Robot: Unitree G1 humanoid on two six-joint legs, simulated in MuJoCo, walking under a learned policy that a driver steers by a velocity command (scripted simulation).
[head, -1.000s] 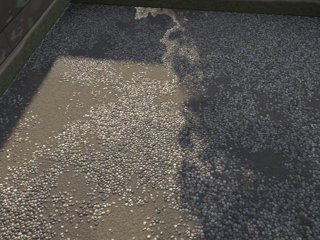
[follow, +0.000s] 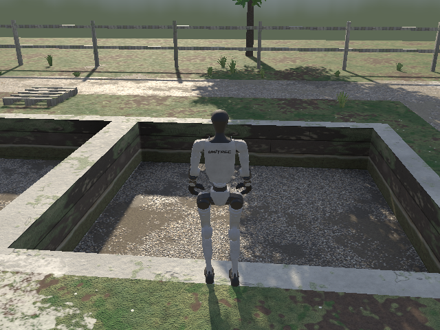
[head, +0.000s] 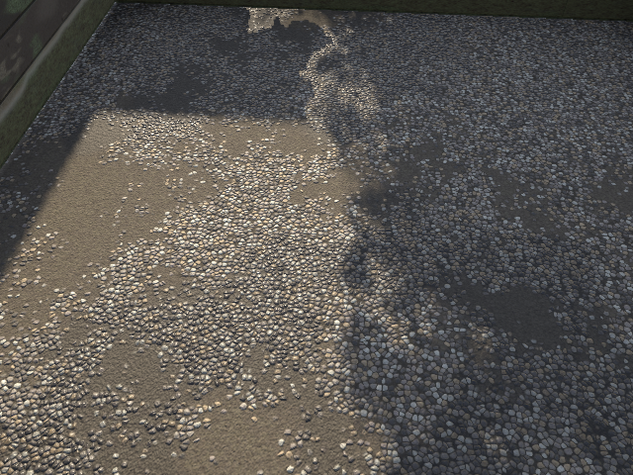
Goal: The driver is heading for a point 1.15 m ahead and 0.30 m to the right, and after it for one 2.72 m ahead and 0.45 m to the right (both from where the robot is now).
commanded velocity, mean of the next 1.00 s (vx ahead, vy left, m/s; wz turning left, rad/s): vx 0.50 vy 0.00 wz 0.00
